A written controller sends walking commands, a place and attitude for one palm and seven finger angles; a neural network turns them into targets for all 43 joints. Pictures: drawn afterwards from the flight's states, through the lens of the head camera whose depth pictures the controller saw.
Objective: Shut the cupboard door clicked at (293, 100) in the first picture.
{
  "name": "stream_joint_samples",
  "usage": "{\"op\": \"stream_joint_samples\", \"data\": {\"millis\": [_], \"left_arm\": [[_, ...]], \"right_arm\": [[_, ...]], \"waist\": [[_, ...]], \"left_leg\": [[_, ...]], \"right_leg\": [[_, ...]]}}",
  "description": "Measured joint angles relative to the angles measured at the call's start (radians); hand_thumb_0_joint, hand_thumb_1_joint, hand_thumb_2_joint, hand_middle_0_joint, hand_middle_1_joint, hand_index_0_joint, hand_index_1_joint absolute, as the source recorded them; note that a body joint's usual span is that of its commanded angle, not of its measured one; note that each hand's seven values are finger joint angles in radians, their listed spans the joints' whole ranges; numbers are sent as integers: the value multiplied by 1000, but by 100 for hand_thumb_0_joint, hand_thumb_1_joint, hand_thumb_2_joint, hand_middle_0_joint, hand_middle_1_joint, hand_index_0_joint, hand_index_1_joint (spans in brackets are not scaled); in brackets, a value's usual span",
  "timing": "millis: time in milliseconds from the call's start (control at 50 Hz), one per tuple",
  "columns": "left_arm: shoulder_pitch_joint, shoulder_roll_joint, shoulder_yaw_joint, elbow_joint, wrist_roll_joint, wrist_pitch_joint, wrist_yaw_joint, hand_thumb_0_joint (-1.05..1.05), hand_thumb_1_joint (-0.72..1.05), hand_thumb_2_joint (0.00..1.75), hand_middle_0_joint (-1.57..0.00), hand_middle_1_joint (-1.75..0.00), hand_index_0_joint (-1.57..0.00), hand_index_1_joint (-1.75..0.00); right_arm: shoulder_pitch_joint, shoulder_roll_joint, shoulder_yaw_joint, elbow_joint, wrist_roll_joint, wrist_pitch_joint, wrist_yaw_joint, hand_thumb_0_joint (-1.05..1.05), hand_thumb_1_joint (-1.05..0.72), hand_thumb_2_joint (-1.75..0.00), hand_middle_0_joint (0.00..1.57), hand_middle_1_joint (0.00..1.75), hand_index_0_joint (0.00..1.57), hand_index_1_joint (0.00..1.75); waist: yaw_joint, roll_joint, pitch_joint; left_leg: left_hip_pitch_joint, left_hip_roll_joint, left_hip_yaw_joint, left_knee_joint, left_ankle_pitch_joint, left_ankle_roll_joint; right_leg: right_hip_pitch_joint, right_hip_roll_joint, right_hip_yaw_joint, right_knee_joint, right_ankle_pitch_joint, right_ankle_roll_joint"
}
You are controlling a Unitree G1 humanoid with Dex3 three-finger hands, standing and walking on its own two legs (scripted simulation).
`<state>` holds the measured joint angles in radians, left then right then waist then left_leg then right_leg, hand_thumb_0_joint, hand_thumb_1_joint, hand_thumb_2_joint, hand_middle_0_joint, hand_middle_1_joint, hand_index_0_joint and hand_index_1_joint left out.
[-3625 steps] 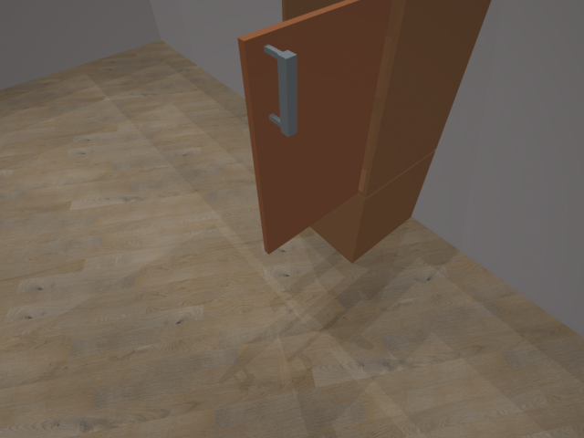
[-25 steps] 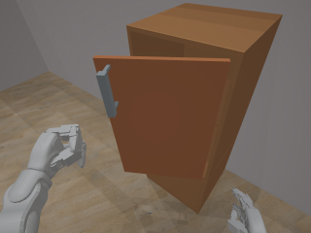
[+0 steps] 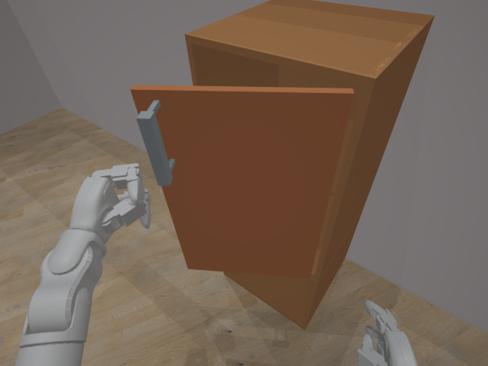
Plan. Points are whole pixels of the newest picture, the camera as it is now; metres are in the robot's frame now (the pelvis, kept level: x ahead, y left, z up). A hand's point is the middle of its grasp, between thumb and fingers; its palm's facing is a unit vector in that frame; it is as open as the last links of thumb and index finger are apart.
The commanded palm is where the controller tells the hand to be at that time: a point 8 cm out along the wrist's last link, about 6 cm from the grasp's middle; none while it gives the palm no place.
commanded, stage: bring the fist close to the handle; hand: left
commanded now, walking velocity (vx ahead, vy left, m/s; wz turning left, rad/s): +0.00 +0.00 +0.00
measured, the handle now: (160, 144) +0.44 +0.20 +0.16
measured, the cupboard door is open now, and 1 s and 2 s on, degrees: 31 31 14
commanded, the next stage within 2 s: push the door shut along its arc in 0.86 s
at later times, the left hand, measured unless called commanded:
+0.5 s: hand (163, 176) +0.35 +0.16 +0.16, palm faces -0.01 -1.00 -0.04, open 3.1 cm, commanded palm +0.32 +0.21 +0.17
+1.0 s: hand (161, 179) +0.35 +0.16 +0.17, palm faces -0.01 -1.00 -0.03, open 3.1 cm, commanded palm +0.32 +0.22 +0.17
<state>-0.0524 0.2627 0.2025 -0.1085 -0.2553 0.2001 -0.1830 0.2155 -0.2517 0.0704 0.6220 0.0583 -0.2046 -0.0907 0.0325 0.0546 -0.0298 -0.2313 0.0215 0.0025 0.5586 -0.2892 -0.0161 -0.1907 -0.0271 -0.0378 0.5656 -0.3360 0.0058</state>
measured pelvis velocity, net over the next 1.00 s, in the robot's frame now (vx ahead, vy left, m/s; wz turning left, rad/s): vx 0.00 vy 0.01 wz -0.01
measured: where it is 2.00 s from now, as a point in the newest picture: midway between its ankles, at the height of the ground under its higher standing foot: outside the picture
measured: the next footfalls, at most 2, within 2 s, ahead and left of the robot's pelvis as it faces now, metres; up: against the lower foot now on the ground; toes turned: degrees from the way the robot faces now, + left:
none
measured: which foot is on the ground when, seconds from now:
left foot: down 0.00-1.00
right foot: down 0.00-1.00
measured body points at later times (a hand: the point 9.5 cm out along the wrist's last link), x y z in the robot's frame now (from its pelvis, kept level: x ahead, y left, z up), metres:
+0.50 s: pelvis +0.01 +0.00 +0.00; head +0.00 -0.02 +0.45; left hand +0.35 +0.22 +0.17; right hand +0.19 -0.23 -0.08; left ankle +0.01 +0.13 -0.73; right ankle -0.02 -0.12 -0.73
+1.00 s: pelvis +0.00 +0.01 +0.00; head -0.02 -0.02 +0.45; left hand +0.34 +0.22 +0.17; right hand +0.18 -0.22 -0.08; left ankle +0.01 +0.13 -0.73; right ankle -0.02 -0.12 -0.73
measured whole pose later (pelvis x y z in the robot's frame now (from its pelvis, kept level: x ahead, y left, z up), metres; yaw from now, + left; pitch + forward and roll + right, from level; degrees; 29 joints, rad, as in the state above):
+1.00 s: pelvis +0.00 +0.01 +0.00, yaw +0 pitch -2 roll +0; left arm -0.29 0.24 0.18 0.16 -0.21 0.20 -0.14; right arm 0.19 -0.25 0.06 0.62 0.06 -0.10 -0.09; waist 0.01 0.05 -0.03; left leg -0.23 0.02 0.01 0.53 -0.28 -0.01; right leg -0.19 -0.03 -0.03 0.53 -0.32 0.01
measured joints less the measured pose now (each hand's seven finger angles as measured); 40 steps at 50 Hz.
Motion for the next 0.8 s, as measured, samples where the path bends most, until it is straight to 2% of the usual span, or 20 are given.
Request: {"op": "stream_joint_samples", "data": {"millis": [60,200,340,460,520,680,800], "left_arm": [[-48,3,4,41,7,-6,3,2,90,90,-130,-150,-130,-149],[-125,8,-12,129,23,41,-2,2,90,90,-130,-150,-130,-150],[-169,-9,-13,167,22,0,15,2,90,90,-130,-150,-130,-149],[-226,-6,-11,234,41,18,33,2,90,90,-130,-150,-130,-149],[-231,-9,-13,245,43,23,32,2,90,90,-130,-150,-130,-149],[-207,-15,0,234,39,-9,35,2,90,90,-130,-150,-130,-149],[-204,-6,-2,236,45,-2,35,2,90,90,-130,-150,-130,-149]], "right_arm": [[-5,-2,0,9,2,10,1,1,-90,-90,21,30,20,30],[-18,-8,-6,-1,6,36,-4,1,-90,-90,21,30,20,30],[-20,0,-7,5,-1,49,2,1,-90,-90,21,30,20,30],[-17,-1,-9,2,3,76,10,1,-90,-90,21,30,20,30],[-14,-3,-12,-1,2,86,11,1,-90,-90,21,30,20,30],[-4,-1,-14,-2,0,99,15,1,-90,-90,21,30,20,30],[-5,-4,-17,-6,5,105,13,1,-90,-90,21,30,20,30]], "waist": [[1,-3,1],[-7,2,10],[-15,-4,-1],[-17,-3,0],[-19,1,1],[-21,-3,-6],[-17,-2,-2]], "left_leg": [[0,1,-3,2,-3,-1],[-6,1,-2,-5,0,0],[-2,0,6,-13,-3,1],[-2,2,7,-14,-5,1],[-2,1,10,-18,-3,2],[7,1,17,-27,-2,4],[9,1,13,-23,0,4]], "right_leg": [[2,1,-3,0,-2,-1],[-4,1,-2,-8,2,-1],[-6,0,6,-11,-2,1],[-4,2,7,-17,-1,0],[-5,1,10,-21,2,2],[-1,1,16,-26,5,3],[7,2,12,-30,9,3]]}}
